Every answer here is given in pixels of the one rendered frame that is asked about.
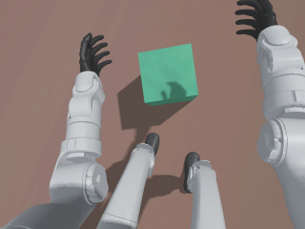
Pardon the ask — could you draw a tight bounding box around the robot right upper arm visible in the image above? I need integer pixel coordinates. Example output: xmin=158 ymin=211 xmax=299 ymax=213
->
xmin=256 ymin=117 xmax=305 ymax=229

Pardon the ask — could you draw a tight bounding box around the right robot shin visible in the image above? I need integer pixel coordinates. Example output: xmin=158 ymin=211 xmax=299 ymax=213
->
xmin=187 ymin=160 xmax=216 ymax=184

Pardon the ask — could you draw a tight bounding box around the carton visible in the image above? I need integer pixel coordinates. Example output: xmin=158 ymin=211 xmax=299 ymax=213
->
xmin=138 ymin=43 xmax=198 ymax=106

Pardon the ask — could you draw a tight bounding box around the robot left hand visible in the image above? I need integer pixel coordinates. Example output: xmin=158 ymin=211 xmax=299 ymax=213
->
xmin=79 ymin=32 xmax=112 ymax=77

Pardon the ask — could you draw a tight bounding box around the left robot forearm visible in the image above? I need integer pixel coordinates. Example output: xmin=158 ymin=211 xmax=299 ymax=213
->
xmin=49 ymin=71 xmax=106 ymax=195

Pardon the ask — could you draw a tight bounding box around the robot right foot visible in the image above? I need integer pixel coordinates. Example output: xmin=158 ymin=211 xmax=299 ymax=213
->
xmin=183 ymin=152 xmax=200 ymax=194

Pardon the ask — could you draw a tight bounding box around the right robot forearm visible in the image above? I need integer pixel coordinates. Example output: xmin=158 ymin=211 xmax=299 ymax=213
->
xmin=256 ymin=25 xmax=305 ymax=120

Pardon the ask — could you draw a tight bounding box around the robot right hand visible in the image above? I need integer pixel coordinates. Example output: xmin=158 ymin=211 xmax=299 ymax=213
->
xmin=234 ymin=0 xmax=278 ymax=42

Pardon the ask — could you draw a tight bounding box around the robot left upper arm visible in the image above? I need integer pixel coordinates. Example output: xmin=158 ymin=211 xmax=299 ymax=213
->
xmin=0 ymin=161 xmax=109 ymax=229

